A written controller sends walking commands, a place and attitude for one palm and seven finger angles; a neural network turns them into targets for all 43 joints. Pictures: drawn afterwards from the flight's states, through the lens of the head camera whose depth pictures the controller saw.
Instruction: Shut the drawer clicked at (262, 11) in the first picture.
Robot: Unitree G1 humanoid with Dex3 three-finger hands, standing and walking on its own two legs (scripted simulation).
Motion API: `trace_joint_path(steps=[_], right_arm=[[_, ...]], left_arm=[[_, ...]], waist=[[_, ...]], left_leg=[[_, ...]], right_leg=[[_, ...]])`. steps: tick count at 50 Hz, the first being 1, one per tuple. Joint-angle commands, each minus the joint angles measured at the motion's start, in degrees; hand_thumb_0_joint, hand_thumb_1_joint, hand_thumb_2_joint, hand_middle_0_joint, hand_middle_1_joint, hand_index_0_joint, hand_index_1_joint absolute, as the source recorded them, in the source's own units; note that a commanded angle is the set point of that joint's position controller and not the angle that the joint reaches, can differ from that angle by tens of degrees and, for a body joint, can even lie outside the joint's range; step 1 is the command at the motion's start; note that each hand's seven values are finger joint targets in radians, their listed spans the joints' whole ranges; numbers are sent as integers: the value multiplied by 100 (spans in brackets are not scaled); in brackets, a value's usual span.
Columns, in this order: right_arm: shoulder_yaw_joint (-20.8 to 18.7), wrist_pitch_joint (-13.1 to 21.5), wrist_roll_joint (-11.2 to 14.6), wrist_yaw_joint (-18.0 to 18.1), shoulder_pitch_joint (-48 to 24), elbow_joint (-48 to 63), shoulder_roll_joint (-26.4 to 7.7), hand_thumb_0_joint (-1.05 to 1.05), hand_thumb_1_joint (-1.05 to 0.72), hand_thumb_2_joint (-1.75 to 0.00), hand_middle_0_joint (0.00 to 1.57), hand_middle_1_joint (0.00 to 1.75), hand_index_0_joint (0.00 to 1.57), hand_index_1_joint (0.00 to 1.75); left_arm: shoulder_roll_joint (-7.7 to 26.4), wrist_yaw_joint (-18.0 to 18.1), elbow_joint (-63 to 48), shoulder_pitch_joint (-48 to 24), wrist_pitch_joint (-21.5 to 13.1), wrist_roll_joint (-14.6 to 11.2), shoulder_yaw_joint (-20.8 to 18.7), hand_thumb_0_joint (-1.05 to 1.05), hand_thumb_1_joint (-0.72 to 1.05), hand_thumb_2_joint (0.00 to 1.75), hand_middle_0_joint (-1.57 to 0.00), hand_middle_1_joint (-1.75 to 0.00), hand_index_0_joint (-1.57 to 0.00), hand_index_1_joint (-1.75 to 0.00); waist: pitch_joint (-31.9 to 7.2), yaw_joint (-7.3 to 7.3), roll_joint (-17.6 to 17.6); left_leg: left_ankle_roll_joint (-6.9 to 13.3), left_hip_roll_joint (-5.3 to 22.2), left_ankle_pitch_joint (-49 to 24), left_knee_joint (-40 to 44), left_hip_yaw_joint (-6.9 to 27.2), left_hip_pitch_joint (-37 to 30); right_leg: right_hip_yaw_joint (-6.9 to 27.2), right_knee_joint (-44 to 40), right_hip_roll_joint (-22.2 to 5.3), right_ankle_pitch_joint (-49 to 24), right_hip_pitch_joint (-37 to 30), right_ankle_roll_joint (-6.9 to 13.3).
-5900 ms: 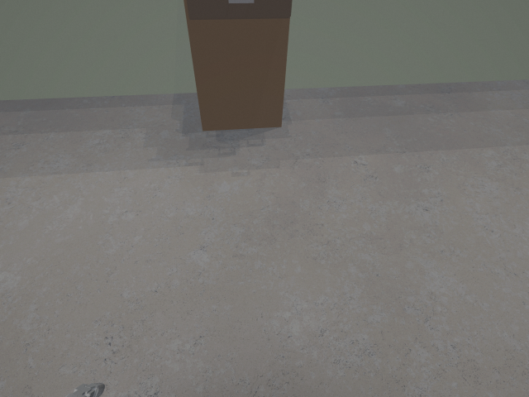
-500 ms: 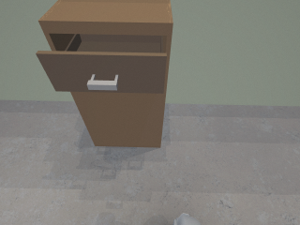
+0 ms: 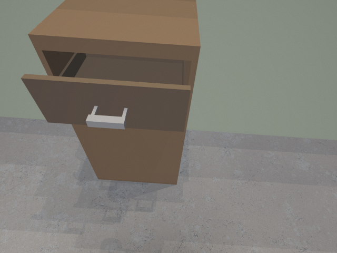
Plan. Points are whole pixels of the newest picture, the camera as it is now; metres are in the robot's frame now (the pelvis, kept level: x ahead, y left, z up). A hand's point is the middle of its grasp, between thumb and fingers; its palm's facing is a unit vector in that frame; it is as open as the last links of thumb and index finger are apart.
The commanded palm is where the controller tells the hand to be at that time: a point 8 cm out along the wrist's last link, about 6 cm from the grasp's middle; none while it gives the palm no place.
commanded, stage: come to a stop and stand still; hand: left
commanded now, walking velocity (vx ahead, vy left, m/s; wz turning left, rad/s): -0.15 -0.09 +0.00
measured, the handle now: (108, 116) +0.46 +0.22 +0.03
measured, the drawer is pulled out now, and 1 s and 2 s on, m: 0.14 0.14 0.14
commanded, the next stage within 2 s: look again from close up in 0.82 s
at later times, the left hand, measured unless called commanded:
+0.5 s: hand out of the picture +0.01 +0.13 -0.16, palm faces +0.03 -0.97 -0.24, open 7.3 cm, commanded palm none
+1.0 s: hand out of the picture -0.06 +0.12 -0.17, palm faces +0.02 -0.98 -0.19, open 7.3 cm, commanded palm none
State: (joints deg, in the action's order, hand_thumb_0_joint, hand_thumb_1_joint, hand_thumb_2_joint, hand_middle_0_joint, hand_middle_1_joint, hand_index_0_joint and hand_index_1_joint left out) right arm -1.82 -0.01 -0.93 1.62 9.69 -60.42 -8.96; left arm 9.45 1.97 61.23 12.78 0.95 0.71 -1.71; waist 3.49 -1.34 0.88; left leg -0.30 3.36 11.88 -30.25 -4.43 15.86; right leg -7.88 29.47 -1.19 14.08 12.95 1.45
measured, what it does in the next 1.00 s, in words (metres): steps on the spot: right foot, then left foot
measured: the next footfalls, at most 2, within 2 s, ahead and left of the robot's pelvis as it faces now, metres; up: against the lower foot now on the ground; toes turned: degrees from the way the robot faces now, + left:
right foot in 0.28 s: +0.00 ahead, -0.14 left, +0.00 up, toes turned -4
left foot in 0.50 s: -0.02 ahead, +0.09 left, +0.00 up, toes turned +2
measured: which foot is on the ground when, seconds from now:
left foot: down 0.00-0.28, up 0.30-0.48, down 0.50-1.00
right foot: down 0.00-0.00, up 0.02-0.26, down 0.28-1.00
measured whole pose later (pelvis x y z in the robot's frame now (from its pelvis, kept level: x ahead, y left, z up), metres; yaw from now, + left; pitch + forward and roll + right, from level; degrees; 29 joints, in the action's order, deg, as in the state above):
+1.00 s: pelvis -0.05 -0.04 +0.01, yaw +0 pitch +0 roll -1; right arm -0.6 -0.4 -0.8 1.1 18.0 -63.9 -8.1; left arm 6.8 2.8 63.7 17.4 -1.6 1.1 0.3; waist 2.2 0.5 -1.8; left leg -1.1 3.6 17.9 -31.1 -1.0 13.6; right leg -5.0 24.1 2.0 12.2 11.9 2.5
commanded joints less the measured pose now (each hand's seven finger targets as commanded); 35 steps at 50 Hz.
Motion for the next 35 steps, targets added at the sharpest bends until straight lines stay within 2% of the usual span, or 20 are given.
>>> trace_joint_path(steps=[1, 4, 5, 8, 9, 11, 12, 13, 14, 15, 16, 18, 20, 22, 23, 24, 25, 26, 28, 35], right_arm=[[-128, -17, -1, 94, 208, 270, -897, 0, -90, -90, 20, 30, 20, 30], [-232, -37, -29, 134, 152, 355, -1041, 0, -90, -90, 20, 30, 20, 30], [-266, -45, -26, 131, 187, 362, -1069, 0, -90, -90, 20, 30, 20, 30], [-335, -82, -37, 94, 212, 374, -1150, 0, -90, -90, 20, 30, 20, 30], [-341, -85, -32, 78, 135, 393, -1136, 0, -90, -90, 20, 30, 20, 30], [-333, -94, 3, 39, 24, 410, -1073, 0, -90, -90, 20, 30, 20, 30], [-321, -95, 43, 18, -8, 403, -949, 0, -90, -90, 20, 30, 20, 30], [-286, -101, 86, -16, 29, 466, -644, 0, -90, -90, 20, 30, 20, 30], [-202, -140, 86, -79, -89, 531, -426, 0, -90, -90, 20, 30, 20, 30], [-187, -239, 41, -65, -297, 569, -415, 0, -90, -90, 20, 30, 20, 30], [-193, -275, 26, -54, -343, 513, -453, 0, -90, -90, 20, 30, 20, 30], [-161, -245, 36, -46, -16, 260, -421, 0, -90, -90, 20, 30, 20, 30], [-119, -198, 60, -35, 177, 119, -373, 0, -90, -90, 20, 30, 20, 30], [-70, -151, 56, -6, 199, 38, -369, 0, -90, -90, 20, 30, 20, 30], [-44, -120, 48, 15, 315, -34, -371, 0, -90, -90, 20, 30, 20, 30], [-23, -68, 45, 26, 460, -127, -413, 0, -90, -90, 20, 30, 20, 30], [-9, -27, 35, 37, 480, -187, -487, 0, -90, -90, 20, 30, 20, 30], [-1, -22, 21, 47, 458, -214, -560, 0, -90, -90, 20, 30, 20, 30], [33, 2, 18, 67, 456, -335, -507, 0, -90, -90, 20, 30, 20, 30], [71, -75, -8, 38, 749, -451, -409, 0, -90, -90, 20, 30, 20, 30]], left_arm=[[553, 1, -320, 377, 77, -24, -121, 0, 90, 90, -20, -30, -20, -30], [501, -6, -344, 432, 80, -4, -142, 0, 90, 90, -20, -30, -20, -30], [499, -11, -378, 358, 67, 0, -139, 0, 90, 90, -20, -30, -20, -30], [414, -15, -459, 312, 55, 8, -140, 0, 90, 90, -20, -30, -20, -30], [408, -12, -453, 422, 48, -6, -136, 0, 90, 90, -20, -30, -20, -30], [418, -11, -349, 669, 2, 16, -127, 0, 90, 90, -20, -30, -20, -30], [537, -1, -317, 787, -26, 43, -127, 0, 90, 90, -20, -30, -20, -30], [877, 22, -349, 642, -58, 85, -165, 0, 90, 90, -20, -30, -20, -30], [1129, 9, -421, 389, -63, 63, -171, 0, 90, 90, -20, -30, -20, -30], [1112, 16, -463, 307, -90, 74, -179, 0, 90, 90, -20, -30, -20, -30], [1011, 22, -469, 118, -79, 75, -157, 0, 90, 90, -20, -30, -20, -30], [858, 18, -450, -86, -97, 56, -110, 0, 90, 90, -20, -30, -20, -30], [851, 31, -405, -49, -118, 37, -112, 0, 90, 90, -20, -30, -20, -30], [834, 28, -304, 131, -136, 8, -94, 0, 90, 90, -20, -30, -20, -30], [799, 32, -245, 143, -143, -14, -80, 0, 90, 90, -20, -30, -20, -30], [742, 34, -202, 147, -144, -41, -59, 0, 90, 90, -20, -30, -20, -30], [655, 24, -181, 196, -139, -52, -55, 0, 90, 90, -20, -30, -20, -30], [601, 34, -181, 216, -126, -47, -49, 0, 90, 90, -20, -30, -20, -30], [690, 16, -54, 168, -125, -67, -54, 0, 90, 90, -20, -30, -20, -30], [678, -8, 81, 167, -87, -48, -30, 0, 90, 90, -20, -30, -20, -30]], waist=[[-232, 18, -1531], [-790, 107, -1158], [-854, 160, -876], [-1030, 242, -975], [-1077, 194, -1062], [-981, 66, -761], [-894, 10, -357], [-688, 131, 506], [-413, 162, 966], [-305, 53, 1374], [5, 90, 1301], [-33, 242, 784], [-197, 233, 662], [-254, 145, 669], [-285, 182, 602], [-365, 205, 348], [-357, 134, 6], [-334, 80, -72], [-441, 71, -492], [239, 103, -39]], left_leg=[[882, 1476, -2655, 1475, 1329, -217], [1152, 1586, -3857, 979, 1247, -1215], [1185, 1622, -4050, 863, 1216, -1356], [1089, 1473, -3907, 769, 1008, -1507], [1029, 1425, -3692, 739, 976, -1425], [748, 1139, -2718, 546, 795, -921], [468, 831, -1831, 243, 635, -644], [118, 317, -536, -153, 273, 31], [-71, -74, 844, -286, 68, 235], [-78, -79, 1405, -786, 231, 83], [-39, -41, 1400, -1141, 376, 136], [-34, -69, 1110, -1365, 392, 154], [-71, -60, 1016, -963, 339, 91], [-99, -46, 741, -249, 292, -138], [-89, -5, 351, 219, 326, -412], [-30, 130, -493, 655, 466, -797], [37, 334, -1136, 760, 647, -967], [53, 448, -1115, 772, 625, -881], [33, 403, -1124, 757, 573, -805], [-15, 208, 200, 1047, 462, -471]], right_leg=[[432, 1136, -188, 1209, 257, -187], [682, 1924, -129, 1601, 912, -213], [693, 1959, -111, 1639, 976, -227], [619, 1661, -105, 1493, 904, -272], [614, 1255, -115, 1317, 691, -252], [460, 26, -76, 332, -12, -270], [644, -837, -215, -417, -289, -260], [1560, -1115, -950, -1128, -442, -13], [1868, -1291, -1598, -1236, -28, 390], [2046, -1517, -1628, -843, 510, 639], [2044, -1576, -1589, -735, 762, 761], [1616, -1251, -1288, -1534, 415, 777], [1339, -1010, -1177, -2159, -45, 745], [1306, -854, -1127, -2376, -278, 651], [1325, -799, -1078, -2265, -240, 550], [1258, -712, -942, -2000, -117, 375], [1081, -685, -690, -1636, -70, 178], [1099, -834, -598, -1296, -102, 64], [1026, -853, -597, -1404, -417, 14], [1240, -1631, -562, 620, -46, 30]])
